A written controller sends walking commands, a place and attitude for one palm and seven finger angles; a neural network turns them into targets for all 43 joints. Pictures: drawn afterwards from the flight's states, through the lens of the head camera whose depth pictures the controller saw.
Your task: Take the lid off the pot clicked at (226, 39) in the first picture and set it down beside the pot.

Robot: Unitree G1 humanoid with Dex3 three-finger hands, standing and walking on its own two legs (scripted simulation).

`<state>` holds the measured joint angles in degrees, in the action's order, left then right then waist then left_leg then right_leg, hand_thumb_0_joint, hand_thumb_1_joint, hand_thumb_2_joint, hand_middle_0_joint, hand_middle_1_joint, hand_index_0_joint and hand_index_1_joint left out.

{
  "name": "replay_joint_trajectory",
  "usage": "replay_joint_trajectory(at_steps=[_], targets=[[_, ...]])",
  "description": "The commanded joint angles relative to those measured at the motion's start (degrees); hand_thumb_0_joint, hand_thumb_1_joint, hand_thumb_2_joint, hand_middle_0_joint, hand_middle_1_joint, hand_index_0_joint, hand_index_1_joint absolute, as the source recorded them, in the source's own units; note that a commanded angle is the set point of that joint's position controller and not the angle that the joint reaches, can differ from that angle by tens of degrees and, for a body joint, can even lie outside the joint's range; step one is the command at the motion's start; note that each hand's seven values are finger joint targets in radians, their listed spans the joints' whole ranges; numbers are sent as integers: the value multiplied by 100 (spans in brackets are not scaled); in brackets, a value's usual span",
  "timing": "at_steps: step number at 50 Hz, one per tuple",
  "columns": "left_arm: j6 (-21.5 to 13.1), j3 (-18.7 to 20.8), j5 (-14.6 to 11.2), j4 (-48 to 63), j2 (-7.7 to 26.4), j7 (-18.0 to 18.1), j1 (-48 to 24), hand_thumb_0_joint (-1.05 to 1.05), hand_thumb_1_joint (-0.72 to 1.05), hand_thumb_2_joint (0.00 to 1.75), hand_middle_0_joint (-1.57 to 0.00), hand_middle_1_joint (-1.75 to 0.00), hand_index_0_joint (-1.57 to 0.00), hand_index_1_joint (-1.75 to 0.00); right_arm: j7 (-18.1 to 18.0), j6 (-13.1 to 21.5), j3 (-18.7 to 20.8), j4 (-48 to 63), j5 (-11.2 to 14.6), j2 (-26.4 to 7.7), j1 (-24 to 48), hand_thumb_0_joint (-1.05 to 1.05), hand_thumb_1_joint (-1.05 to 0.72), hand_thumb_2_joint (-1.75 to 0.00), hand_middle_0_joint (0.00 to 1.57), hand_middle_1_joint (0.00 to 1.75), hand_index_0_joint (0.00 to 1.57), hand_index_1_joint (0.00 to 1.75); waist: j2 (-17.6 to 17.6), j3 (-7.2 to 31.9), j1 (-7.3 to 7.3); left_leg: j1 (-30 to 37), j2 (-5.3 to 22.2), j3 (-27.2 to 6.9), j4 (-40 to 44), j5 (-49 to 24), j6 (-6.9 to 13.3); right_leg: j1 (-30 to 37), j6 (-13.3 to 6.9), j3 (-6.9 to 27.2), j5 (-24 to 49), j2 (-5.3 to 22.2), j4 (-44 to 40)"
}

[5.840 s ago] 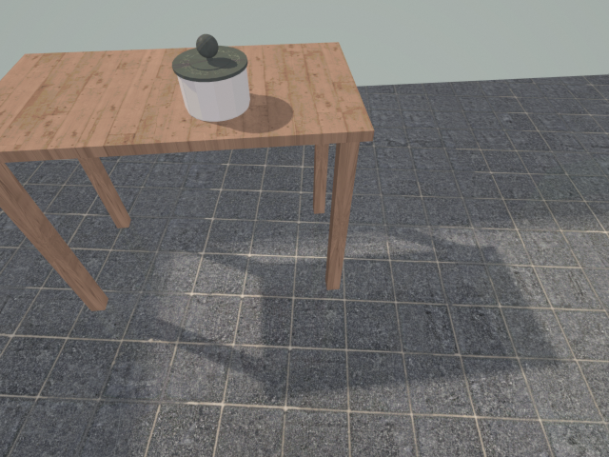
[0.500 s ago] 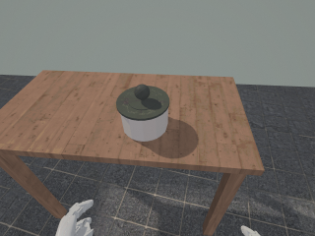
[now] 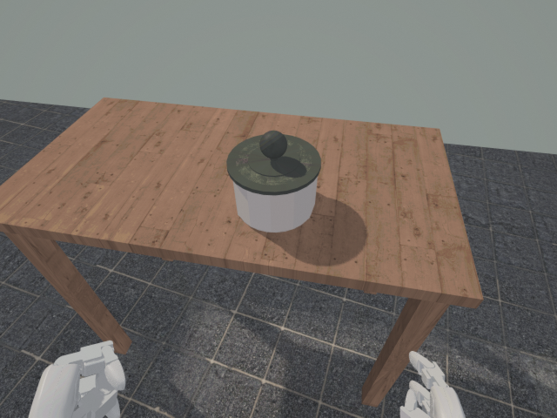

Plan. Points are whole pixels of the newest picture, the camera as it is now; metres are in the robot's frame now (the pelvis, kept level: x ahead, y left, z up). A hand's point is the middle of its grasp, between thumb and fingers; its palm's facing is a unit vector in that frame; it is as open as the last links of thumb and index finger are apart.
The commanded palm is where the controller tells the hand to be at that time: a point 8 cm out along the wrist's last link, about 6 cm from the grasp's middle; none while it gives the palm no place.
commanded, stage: raise the hand higher, near the body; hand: left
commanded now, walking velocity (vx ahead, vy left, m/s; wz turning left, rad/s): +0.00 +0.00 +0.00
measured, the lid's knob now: (273, 144) +0.53 +0.07 +0.13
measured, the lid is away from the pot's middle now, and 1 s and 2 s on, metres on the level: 0.00 0.00 0.00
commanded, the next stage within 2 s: reach forward and open the fingers in 0.78 s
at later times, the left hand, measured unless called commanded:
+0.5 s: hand (100, 343) +0.17 +0.23 +0.09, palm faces +0.30 -0.86 -0.42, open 3.1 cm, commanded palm +0.12 +0.27 +0.11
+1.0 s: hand (97, 294) +0.21 +0.24 +0.13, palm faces +0.26 -0.50 -0.83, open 3.0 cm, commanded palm +0.17 +0.27 +0.16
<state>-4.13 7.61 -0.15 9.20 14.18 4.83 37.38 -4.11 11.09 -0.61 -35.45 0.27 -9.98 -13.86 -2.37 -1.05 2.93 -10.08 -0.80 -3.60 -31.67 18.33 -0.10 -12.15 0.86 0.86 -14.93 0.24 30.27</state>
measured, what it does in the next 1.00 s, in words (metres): stands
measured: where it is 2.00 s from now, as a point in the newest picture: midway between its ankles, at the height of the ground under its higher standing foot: outside the picture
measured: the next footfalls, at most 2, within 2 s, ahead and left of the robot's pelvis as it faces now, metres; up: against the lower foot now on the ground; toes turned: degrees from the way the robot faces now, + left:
none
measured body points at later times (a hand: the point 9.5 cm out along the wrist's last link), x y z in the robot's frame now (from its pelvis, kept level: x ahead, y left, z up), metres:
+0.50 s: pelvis +0.02 +0.01 +0.00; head +0.01 -0.01 +0.45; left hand +0.15 +0.28 +0.12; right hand +0.24 -0.20 -0.06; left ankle -0.01 +0.12 -0.73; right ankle +0.02 -0.13 -0.73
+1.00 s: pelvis +0.02 +0.00 +0.00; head +0.03 -0.02 +0.45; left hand +0.19 +0.26 +0.18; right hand +0.23 -0.21 -0.09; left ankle -0.01 +0.12 -0.73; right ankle +0.02 -0.13 -0.73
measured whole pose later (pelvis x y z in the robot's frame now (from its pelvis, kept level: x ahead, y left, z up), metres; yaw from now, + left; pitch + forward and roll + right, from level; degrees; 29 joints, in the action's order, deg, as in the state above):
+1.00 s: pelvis +0.02 +0.00 +0.00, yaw -1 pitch +0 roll +0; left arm 1.4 11.2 24.5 30.9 24.4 8.7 32.2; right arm -1.5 3.4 -0.9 -33.1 -0.7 -13.4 -10.2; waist -3.9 0.8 4.9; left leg -11.5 -0.8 -2.5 -30.8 19.7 0.0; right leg -14.6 0.9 1.8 -16.7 0.3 30.8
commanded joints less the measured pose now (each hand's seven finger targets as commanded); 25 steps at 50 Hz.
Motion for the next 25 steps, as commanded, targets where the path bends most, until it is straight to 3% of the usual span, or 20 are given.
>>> replay_joint_trajectory(at_steps=[1,4,5,6,8,9,10,12,14,16,19,21,23,24,25], targets=[[-388,586,21,1309,683,134,369,0,90,90,-130,-150,-130,-150,-65,485,267,985,3,-579,1017,0,-90,-90,20,30,20,30,168,170,85,-262,71,326,671,-953,100,144,-144,-417,366,0,-500],[-407,339,43,1076,471,63,323,0,90,90,-130,-150,-130,-150,-37,480,309,930,27,-649,1060,0,-90,-90,20,30,20,30,502,-158,8,-416,61,347,632,-831,137,-61,-102,-406,233,6,-579],[-455,556,44,1254,709,80,215,0,90,90,-130,-150,-130,-150,-54,480,341,931,40,-679,1049,0,-90,-90,20,30,20,30,454,-91,43,-357,74,352,640,-776,139,-54,-102,-368,133,5,-608],[-528,537,56,1662,761,83,98,0,90,90,-130,-150,-130,-150,-56,531,319,984,29,-689,1041,0,-90,-90,20,30,20,30,134,71,63,-242,50,354,662,-751,139,5,-110,-342,104,24,-600],[-604,841,66,2237,1108,167,105,0,90,90,-130,-150,-130,-150,-55,637,293,1002,8,-661,1047,0,-90,-90,20,30,20,30,-162,423,130,-69,55,315,663,-932,119,175,-126,-356,288,36,-516],[-603,865,85,2268,1080,198,271,0,90,90,-130,-150,-130,-150,-66,666,287,973,-3,-608,1009,0,-90,-90,20,30,20,30,-203,562,168,-16,70,308,666,-1103,116,253,-142,-381,423,40,-470],[-590,922,66,2265,1083,226,330,0,90,90,-130,-150,-130,-150,-70,663,288,943,-1,-596,968,0,-90,-90,20,30,20,30,-62,580,166,-1,83,292,663,-1256,99,302,-148,-388,551,31,-434],[-534,703,68,2025,792,188,494,0,90,90,-130,-150,-130,-150,-49,612,294,913,9,-572,984,0,-90,-90,20,30,20,30,70,308,135,-50,97,313,660,-1395,82,197,-139,-408,678,15,-410],[-501,538,56,1586,557,124,464,0,90,90,-130,-150,-130,-150,-40,527,318,870,34,-584,1028,0,-90,-90,20,30,20,30,461,-79,51,-220,94,379,631,-1218,110,-10,-105,-413,601,9,-509],[-588,655,63,2014,783,117,47,0,90,90,-130,-150,-130,-150,-51,517,324,940,30,-645,1020,0,-90,-90,20,30,20,30,151,-24,49,-155,82,374,645,-1129,122,-11,-110,-353,507,28,-543],[-690,935,64,2795,1115,184,-7,0,90,90,-130,-150,-130,-150,-44,609,263,1024,10,-602,982,0,-90,-90,20,30,20,30,-440,522,148,88,75,340,638,-1461,91,289,-144,-356,777,59,-452],[-625,936,31,2759,1032,211,225,0,90,90,-130,-150,-130,-150,-33,588,249,989,-1,-549,928,0,-90,-90,20,30,20,30,-311,641,165,181,113,309,619,-1919,57,407,-143,-389,1135,47,-369],[-533,973,13,2332,937,174,353,0,90,90,-130,-150,-130,-150,-4,486,280,938,13,-540,999,0,-90,-90,20,30,20,30,10,350,137,79,119,360,579,-1925,65,296,-131,-391,1231,12,-437],[-529,759,8,2221,727,125,203,0,90,90,-130,-150,-130,-150,5,435,255,952,15,-545,995,0,-90,-90,20,30,20,30,122,137,71,-17,114,373,615,-1831,71,223,-123,-412,1173,21,-459],[-539,799,17,2218,818,118,-32,0,90,90,-130,-150,-130,-150,-6,402,269,964,23,-583,1011,0,-90,-90,20,30,20,30,189,-4,51,-68,118,386,625,-1709,83,141,-115,-397,1100,26,-492]])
